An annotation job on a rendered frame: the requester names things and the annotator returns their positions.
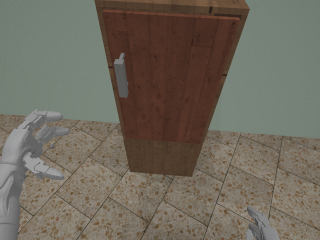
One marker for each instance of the cupboard door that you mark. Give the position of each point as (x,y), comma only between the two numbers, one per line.
(174,64)

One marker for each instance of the right robot hand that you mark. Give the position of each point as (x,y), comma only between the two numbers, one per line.
(263,231)

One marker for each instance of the left robot hand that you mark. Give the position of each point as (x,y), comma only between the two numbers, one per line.
(20,142)

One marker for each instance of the left robot forearm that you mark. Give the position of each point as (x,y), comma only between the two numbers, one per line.
(11,185)

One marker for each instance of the handle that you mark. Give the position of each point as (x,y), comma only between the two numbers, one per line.
(121,77)

